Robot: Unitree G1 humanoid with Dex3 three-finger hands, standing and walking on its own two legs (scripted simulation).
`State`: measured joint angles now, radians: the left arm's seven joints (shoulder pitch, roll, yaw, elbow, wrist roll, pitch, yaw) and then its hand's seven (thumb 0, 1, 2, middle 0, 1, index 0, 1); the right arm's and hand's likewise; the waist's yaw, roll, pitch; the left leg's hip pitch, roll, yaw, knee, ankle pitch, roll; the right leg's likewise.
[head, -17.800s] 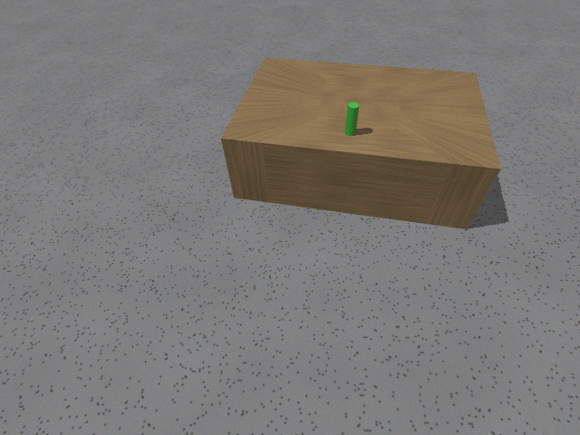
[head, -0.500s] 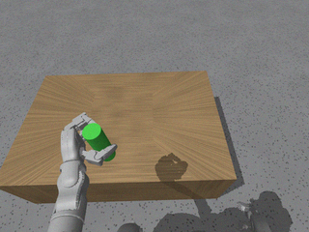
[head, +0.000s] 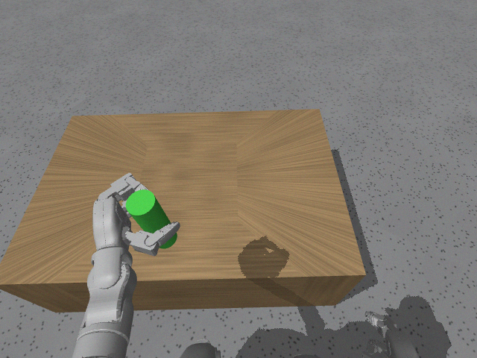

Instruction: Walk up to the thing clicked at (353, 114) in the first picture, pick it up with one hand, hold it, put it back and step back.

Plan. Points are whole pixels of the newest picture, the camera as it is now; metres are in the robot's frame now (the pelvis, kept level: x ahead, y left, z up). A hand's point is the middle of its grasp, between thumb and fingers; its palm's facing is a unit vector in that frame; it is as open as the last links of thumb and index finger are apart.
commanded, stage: hold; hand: left
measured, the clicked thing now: (154, 221) +0.32 +0.16 +0.05
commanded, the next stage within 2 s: crouch in 0.74 s
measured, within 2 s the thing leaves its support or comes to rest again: neither
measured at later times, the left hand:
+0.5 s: hand (148, 213) +0.33 +0.17 +0.06, palm faces +0.19 -0.98 -0.02, open 8.4 cm
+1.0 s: hand (150, 214) +0.34 +0.17 +0.05, palm faces +0.19 -0.98 -0.01, open 8.4 cm
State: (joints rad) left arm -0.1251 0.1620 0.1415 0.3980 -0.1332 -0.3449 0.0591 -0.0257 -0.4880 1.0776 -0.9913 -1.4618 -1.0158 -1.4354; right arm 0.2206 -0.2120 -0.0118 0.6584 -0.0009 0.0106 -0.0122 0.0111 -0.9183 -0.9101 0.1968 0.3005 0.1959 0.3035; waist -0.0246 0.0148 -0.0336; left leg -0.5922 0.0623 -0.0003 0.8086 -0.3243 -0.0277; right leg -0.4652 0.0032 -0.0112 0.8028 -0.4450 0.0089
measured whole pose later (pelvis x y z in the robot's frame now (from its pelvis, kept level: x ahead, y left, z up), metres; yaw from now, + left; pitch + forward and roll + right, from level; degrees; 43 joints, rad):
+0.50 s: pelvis +0.00 +0.00 +0.00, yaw +0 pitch +6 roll -1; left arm -0.11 0.16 0.14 0.38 -0.14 -0.34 0.05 -0.02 -0.48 1.09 -0.98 -1.46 -1.00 -1.43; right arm 0.21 -0.21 -0.01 0.65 0.00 0.00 -0.01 0.01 -0.92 -0.91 0.20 0.30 0.20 0.30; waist -0.02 0.01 -0.03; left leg -0.59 0.06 0.00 0.81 -0.33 -0.03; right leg -0.46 0.00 -0.01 0.80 -0.45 0.01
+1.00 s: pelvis +0.00 +0.00 +0.00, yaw +0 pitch +7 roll -1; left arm -0.13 0.16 0.16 0.43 -0.15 -0.37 0.03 -0.02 -0.48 1.06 -1.00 -1.42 -1.02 -1.39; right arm 0.21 -0.22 -0.02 0.66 0.00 0.01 -0.01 0.01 -0.91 -0.91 0.20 0.30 0.20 0.30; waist -0.03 0.01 -0.04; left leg -0.61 0.06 0.00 0.82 -0.33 -0.03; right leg -0.49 0.00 -0.01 0.82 -0.46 0.01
